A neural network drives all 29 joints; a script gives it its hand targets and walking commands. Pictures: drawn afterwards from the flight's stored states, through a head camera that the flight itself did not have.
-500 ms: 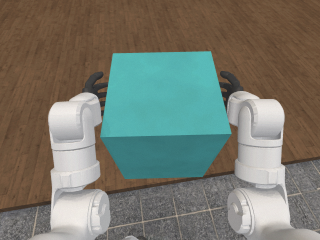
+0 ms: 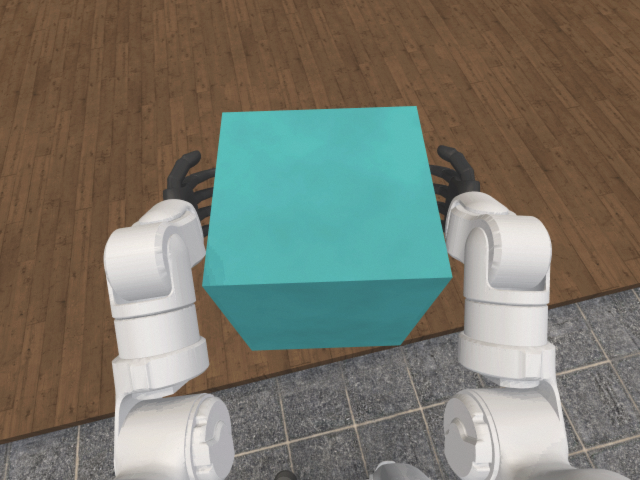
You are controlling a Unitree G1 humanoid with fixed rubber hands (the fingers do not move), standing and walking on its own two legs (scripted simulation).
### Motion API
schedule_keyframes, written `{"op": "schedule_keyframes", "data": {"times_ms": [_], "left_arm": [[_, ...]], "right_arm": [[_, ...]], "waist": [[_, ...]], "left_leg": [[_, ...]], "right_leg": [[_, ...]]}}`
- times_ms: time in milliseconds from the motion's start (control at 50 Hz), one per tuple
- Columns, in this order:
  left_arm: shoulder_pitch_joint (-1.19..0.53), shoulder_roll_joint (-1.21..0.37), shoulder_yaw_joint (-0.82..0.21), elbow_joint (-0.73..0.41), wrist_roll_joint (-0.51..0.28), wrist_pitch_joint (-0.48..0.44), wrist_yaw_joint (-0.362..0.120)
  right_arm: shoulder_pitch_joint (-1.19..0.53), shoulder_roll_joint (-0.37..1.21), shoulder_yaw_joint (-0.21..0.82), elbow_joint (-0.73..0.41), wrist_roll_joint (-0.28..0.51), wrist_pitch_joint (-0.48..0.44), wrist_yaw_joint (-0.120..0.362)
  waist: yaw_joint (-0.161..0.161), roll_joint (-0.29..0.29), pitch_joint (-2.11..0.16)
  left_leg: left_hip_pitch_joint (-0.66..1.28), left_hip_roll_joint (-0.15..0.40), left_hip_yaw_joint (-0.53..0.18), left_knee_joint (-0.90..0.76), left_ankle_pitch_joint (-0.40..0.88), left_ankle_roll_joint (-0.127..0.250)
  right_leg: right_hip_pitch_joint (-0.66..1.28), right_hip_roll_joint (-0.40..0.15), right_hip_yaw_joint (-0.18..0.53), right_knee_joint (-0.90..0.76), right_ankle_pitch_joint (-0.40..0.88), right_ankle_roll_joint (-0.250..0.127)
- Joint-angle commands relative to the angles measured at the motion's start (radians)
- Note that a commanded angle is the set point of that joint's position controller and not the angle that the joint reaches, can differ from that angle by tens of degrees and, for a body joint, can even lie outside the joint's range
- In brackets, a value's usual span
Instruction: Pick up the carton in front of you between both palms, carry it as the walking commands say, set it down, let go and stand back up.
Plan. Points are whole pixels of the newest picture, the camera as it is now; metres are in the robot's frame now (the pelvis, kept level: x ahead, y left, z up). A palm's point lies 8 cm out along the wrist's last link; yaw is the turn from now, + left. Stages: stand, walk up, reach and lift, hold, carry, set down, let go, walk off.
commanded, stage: carry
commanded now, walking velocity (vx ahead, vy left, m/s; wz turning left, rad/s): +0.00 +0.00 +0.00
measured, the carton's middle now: (323, 244) +0.39 -0.01 +0.03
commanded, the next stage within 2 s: none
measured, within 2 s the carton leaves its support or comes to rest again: neither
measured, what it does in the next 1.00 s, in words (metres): walks ahead: right foot, then left foot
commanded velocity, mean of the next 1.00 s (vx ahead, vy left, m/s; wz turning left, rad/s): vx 0.26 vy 0.00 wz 0.00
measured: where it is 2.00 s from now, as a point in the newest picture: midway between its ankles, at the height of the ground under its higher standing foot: (319, 265)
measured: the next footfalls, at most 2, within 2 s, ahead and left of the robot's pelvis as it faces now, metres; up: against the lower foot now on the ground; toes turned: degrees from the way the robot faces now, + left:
right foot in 0.04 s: +0.06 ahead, -0.10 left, +0.00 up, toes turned -3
left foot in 0.34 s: +0.08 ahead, +0.09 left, +0.00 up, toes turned +6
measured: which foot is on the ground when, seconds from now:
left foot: down 0.00-0.06, up 0.08-0.32, down 0.34-1.00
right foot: up 0.00-0.02, down 0.04-0.80, up 0.82-1.00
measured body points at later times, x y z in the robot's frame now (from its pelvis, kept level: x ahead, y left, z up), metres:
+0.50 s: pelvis +0.05 -0.02 -0.02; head +0.06 -0.02 +0.43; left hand +0.41 +0.15 +0.09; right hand +0.43 -0.15 +0.10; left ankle +0.04 +0.09 -0.75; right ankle +0.02 -0.10 -0.75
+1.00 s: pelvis +0.14 +0.01 -0.02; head +0.15 +0.01 +0.43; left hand +0.53 +0.16 +0.14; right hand +0.52 -0.15 +0.14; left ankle +0.04 +0.09 -0.75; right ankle +0.18 -0.10 -0.69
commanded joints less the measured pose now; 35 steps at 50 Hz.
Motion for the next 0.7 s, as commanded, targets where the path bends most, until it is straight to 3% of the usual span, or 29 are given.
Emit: {"op": "schedule_keyframes", "data": {"times_ms": [0, 20, 40, 60, 80, 100, 140, 220, 260, 300, 320, 340, 360, 380, 480, 520, 560, 600, 640, 660, 680], "left_arm": [[-0.577, -0.997, -0.726, -0.018, -0.354, -0.003, -0.215], [-0.566, -0.986, -0.722, -0.002, -0.348, -0.005, -0.221], [-0.548, -0.969, -0.718, 0.031, -0.340, -0.011, -0.229], [-0.551, -0.957, -0.719, 0.048, -0.319, -0.020, -0.230], [-0.560, -0.959, -0.720, 0.051, -0.318, -0.025, -0.233], [-0.579, -0.967, -0.725, 0.035, -0.325, -0.031, -0.235], [-0.617, -0.984, -0.740, -0.002, -0.348, -0.038, -0.235], [-0.659, -0.993, -0.768, -0.068, -0.396, -0.034, -0.231], [-0.645, -0.986, -0.773, -0.048, -0.405, -0.022, -0.229], [-0.625, -0.993, -0.770, 0.008, -0.408, -0.013, -0.236], [-0.618, -1.002, -0.766, 0.046, -0.408, -0.011, -0.239], [-0.618, -1.018, -0.765, 0.073, -0.410, -0.007, -0.244], [-0.639, -1.033, -0.764, 0.082, -0.414, -0.007, -0.249], [-0.668, -1.052, -0.766, 0.095, -0.423, -0.010, -0.254], [-0.732, -1.095, -0.754, 0.124, -0.463, -0.025, -0.250], [-0.726, -1.089, -0.739, 0.129, -0.464, -0.025, -0.244], [-0.742, -1.079, -0.730, 0.116, -0.467, -0.021, -0.236], [-0.773, -1.054, -0.722, 0.094, -0.469, -0.011, -0.224], [-0.796, -1.007, -0.705, 0.077, -0.465, 0.007, -0.207], [-0.793, -0.976, -0.693, 0.081, -0.458, 0.018, -0.198], [-0.787, -0.949, -0.680, 0.090, -0.447, 0.031, -0.189]], "right_arm": [[-0.674, 1.060, 0.780, -0.125, 0.454, -0.016, 0.217], [-0.666, 1.055, 0.791, -0.099, 0.459, -0.020, 0.224], [-0.673, 1.048, 0.796, -0.089, 0.468, -0.019, 0.235], [-0.708, 1.069, 0.799, -0.080, 0.483, -0.012, 0.248], [-0.735, 1.079, 0.804, -0.062, 0.498, -0.012, 0.258], [-0.751, 1.090, 0.807, -0.041, 0.508, -0.016, 0.266], [-0.742, 1.109, 0.800, -0.010, 0.518, -0.027, 0.270], [-0.676, 1.090, 0.754, 0.001, 0.497, -0.028, 0.249], [-0.627, 1.062, 0.724, 0.027, 0.471, -0.016, 0.241], [-0.581, 1.045, 0.691, 0.073, 0.444, -0.006, 0.244], [-0.571, 1.036, 0.669, 0.103, 0.432, -0.001, 0.250], [-0.572, 1.017, 0.650, 0.132, 0.411, -0.002, 0.254], [-0.559, 1.019, 0.636, 0.153, 0.400, -0.008, 0.258], [-0.564, 1.024, 0.622, 0.160, 0.396, -0.016, 0.262], [-0.642, 1.015, 0.607, 0.122, 0.401, -0.025, 0.250], [-0.663, 1.011, 0.609, 0.106, 0.408, -0.021, 0.245], [-0.707, 1.010, 0.618, 0.080, 0.423, -0.015, 0.240], [-0.759, 1.000, 0.630, 0.050, 0.446, -0.002, 0.234], [-0.820, 0.977, 0.637, 0.023, 0.476, 0.019, 0.229], [-0.836, 0.963, 0.635, 0.028, 0.488, 0.032, 0.226], [-0.832, 0.947, 0.625, 0.048, 0.493, 0.045, 0.224]], "waist": [[0.005, 0.068, -0.714], [0.036, 0.009, -0.709], [0.056, -0.203, -0.743], [0.057, -0.281, -0.755], [0.069, -0.252, -0.718], [0.080, -0.219, -0.676], [0.074, -0.192, -0.645], [0.069, -0.146, -0.672], [0.067, -0.138, -0.664], [0.044, -0.115, -0.652], [0.037, -0.082, -0.654], [0.044, 0.003, -0.667], [0.034, 0.056, -0.661], [0.029, 0.095, -0.647], [0.035, 0.016, -0.609], [0.036, -0.002, -0.605], [0.038, -0.007, -0.571], [0.046, -0.045, -0.500], [0.065, -0.131, -0.442], [0.075, -0.172, -0.426], [0.074, -0.179, -0.422]], "left_leg": [[0.437, 0.148, -0.086, 0.218, 0.722, 0.063], [0.162, 0.094, -0.055, 0.207, 0.315, 0.007], [-0.077, 0.037, -0.028, 0.291, -0.265, -0.070], [-0.105, 0.001, -0.078, 0.319, -0.433, -0.070], [-0.168, -0.004, -0.089, 0.366, -0.443, -0.073], [-0.212, -0.010, -0.098, 0.401, -0.437, -0.071], [-0.246, -0.017, -0.111, 0.400, -0.380, -0.068], [-0.144, -0.035, -0.096, 0.296, -0.290, -0.072], [-0.045, -0.033, -0.080, 0.187, -0.183, -0.070], [0.128, 0.006, -0.091, 0.042, 0.073, -0.059], [0.234, 0.061, -0.138, 0.080, 0.281, -0.032], [0.322, 0.149, -0.182, 0.197, 0.655, 0.025], [0.325, 0.182, -0.195, 0.212, 0.759, 0.056], [0.303, 0.179, -0.193, 0.197, 0.708, 0.054], [0.199, 0.106, -0.155, 0.201, 0.362, 0.018], [0.181, 0.102, -0.160, 0.173, 0.220, 0.022], [0.138, 0.095, -0.171, 0.150, -0.045, 0.035], [0.027, 0.073, -0.179, 0.162, -0.312, 0.047], [-0.113, 0.016, -0.119, 0.272, -0.367, 0.036], [-0.184, -0.012, -0.078, 0.338, -0.341, 0.031], [-0.223, -0.022, -0.052, 0.348, -0.327, 0.028]], "right_leg": [[0.195, -0.002, -0.036, -0.409, 0.420, -0.020], [0.455, -0.058, -0.012, -0.347, 0.661, -0.040], [0.653, -0.309, 0.214, -0.186, 1.384, -0.108], [0.671, -0.348, 0.225, -0.131, 1.495, -0.202], [0.687, -0.337, 0.219, -0.130, 1.433, -0.222], [0.684, -0.316, 0.202, -0.134, 1.369, -0.210], [0.681, -0.288, 0.174, -0.127, 1.374, -0.189], [0.628, -0.249, 0.110, -0.122, 1.245, -0.173], [0.550, -0.227, 0.075, -0.111, 1.167, -0.165], [0.415, -0.189, 0.049, -0.087, 1.001, -0.127], [0.302, -0.170, 0.053, -0.075, 0.827, -0.102], [0.209, -0.129, 0.032, -0.075, 0.607, -0.068], [0.184, -0.107, 0.024, -0.094, 0.447, -0.049], [0.193, -0.098, 0.020, -0.112, 0.387, -0.042], [0.254, -0.140, 0.056, -0.105, 0.581, -0.064], [0.252, -0.129, 0.047, -0.124, 0.431, -0.069], [0.230, -0.114, 0.049, -0.150, 0.124, -0.083], [0.207, -0.135, 0.120, -0.205, -0.127, -0.121], [0.247, -0.206, 0.252, -0.286, -0.210, -0.171], [0.291, -0.254, 0.322, -0.298, -0.165, -0.201], [0.324, -0.289, 0.346, -0.272, -0.054, -0.224]]}}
